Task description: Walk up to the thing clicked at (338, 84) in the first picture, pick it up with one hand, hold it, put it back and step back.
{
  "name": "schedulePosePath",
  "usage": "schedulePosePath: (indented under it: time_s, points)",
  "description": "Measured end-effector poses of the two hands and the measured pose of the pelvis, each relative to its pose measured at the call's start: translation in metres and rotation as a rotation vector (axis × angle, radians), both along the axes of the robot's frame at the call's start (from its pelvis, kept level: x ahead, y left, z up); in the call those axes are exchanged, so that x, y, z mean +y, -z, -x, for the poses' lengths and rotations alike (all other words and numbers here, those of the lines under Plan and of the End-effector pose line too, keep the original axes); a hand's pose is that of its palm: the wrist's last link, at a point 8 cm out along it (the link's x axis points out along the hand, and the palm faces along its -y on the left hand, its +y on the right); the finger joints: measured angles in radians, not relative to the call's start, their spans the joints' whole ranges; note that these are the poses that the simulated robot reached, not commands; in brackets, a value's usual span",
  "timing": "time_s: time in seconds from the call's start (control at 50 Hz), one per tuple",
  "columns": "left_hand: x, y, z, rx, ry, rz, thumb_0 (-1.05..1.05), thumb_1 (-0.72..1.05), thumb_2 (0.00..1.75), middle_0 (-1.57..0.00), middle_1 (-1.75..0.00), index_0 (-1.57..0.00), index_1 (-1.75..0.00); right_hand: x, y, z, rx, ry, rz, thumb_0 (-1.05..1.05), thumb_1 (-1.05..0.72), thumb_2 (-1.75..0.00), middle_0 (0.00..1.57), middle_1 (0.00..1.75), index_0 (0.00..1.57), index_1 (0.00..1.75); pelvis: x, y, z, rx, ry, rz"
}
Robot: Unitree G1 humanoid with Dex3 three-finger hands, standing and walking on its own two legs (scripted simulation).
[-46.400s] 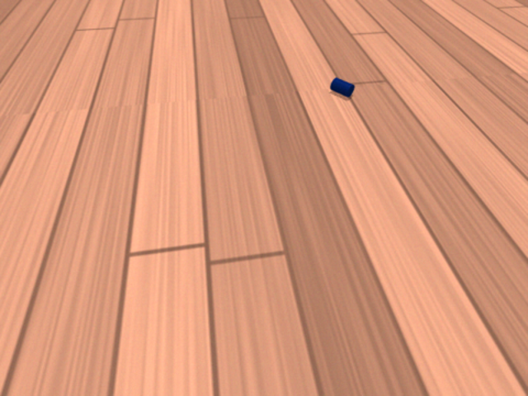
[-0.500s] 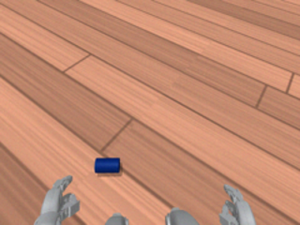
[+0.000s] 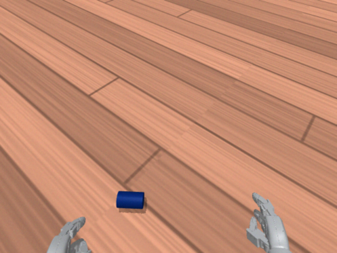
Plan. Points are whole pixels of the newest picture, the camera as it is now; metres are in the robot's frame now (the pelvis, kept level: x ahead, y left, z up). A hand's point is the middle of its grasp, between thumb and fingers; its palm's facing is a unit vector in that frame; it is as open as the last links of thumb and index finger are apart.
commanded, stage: home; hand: left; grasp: from above
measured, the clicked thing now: (130, 199) +0.51 +0.18 -0.67
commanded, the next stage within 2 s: stand in 1.72 s
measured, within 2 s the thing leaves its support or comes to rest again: neither
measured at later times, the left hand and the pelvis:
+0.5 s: hand (89, 251) +0.17 +0.18 -0.05, palm faces +0.03 -0.98 -0.19, open 7.4 cm; pelvis +0.00 +0.00 +0.00, yaw +0 degrees
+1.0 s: hand out of the picture +0.16 +0.18 -0.05, palm faces +0.03 -0.98 -0.19, open 7.4 cm; pelvis +0.00 +0.00 +0.00, yaw +0 degrees
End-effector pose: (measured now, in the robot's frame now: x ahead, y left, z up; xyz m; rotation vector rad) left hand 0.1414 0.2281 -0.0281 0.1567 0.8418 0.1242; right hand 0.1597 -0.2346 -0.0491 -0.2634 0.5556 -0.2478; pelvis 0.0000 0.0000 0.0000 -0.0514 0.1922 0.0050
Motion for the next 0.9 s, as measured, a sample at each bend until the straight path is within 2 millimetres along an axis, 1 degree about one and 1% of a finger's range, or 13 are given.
schedulePosePath:
  time_s: [0.16, 0.32, 0.7, 0.9]
  points:
    - [-0.001, -0.002, -0.009, -0.01, 0.012, -0.007, 0.01, 0.91, 0.9, -0.2, -0.29, -0.21, -0.3, -0.004, 0.007, 0.01, 0.049, 0.027, 0.0, 0.01, -0.9, -0.89, 0.2, 0.3, 0.2, 0.3, 0.001, 0.0, -0.005, 0.003, 0.005, 0.0]
    - [0.0, -0.003, -0.012, -0.01, 0.013, -0.007, 0.01, 0.91, 0.9, -0.2, -0.29, -0.21, -0.3, -0.006, 0.012, 0.017, 0.067, 0.044, -0.006, 0.01, -0.9, -0.89, 0.2, 0.3, 0.2, 0.3, 0.001, 0.0, -0.007, 0.002, 0.009, -0.001]
    - [-0.003, -0.002, -0.001, -0.004, 0.011, -0.004, 0.01, 0.91, 0.9, -0.2, -0.29, -0.21, -0.3, -0.007, 0.006, 0.014, 0.028, 0.025, -0.005, 0.01, -0.9, -0.89, 0.2, 0.3, 0.2, 0.3, -0.001, 0.001, 0.001, -0.005, 0.008, -0.002]
    - [-0.003, -0.002, -0.003, -0.01, 0.015, -0.007, 0.01, 0.91, 0.9, -0.2, -0.29, -0.21, -0.3, -0.008, 0.008, 0.015, 0.034, 0.031, -0.006, 0.01, -0.9, -0.89, 0.2, 0.3, 0.2, 0.3, -0.002, 0.002, 0.0, -0.004, 0.008, -0.002]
